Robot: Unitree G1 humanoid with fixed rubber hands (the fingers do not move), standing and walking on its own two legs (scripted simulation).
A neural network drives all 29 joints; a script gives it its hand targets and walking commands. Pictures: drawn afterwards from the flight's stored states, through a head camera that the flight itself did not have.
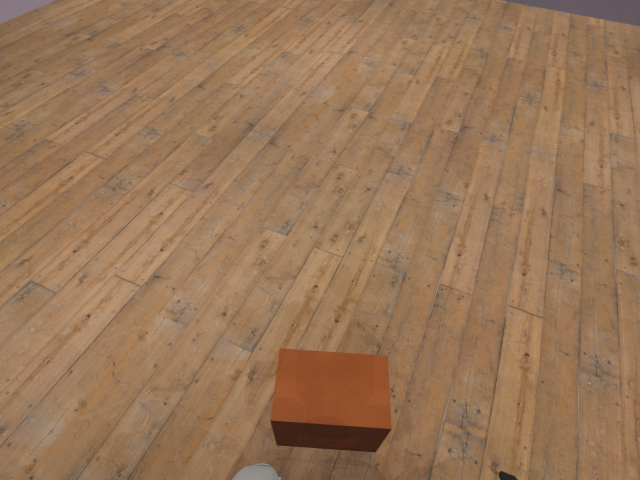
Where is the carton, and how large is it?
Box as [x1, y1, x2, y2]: [270, 348, 391, 451]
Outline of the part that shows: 280,348 270,419 276,443 279,445 375,451 391,428 387,356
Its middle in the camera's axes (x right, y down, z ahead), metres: +0.02 +0.44 +1.06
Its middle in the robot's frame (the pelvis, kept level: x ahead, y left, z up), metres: +0.40 -0.02 -0.63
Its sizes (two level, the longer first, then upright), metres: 0.282 0.177 0.264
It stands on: the floor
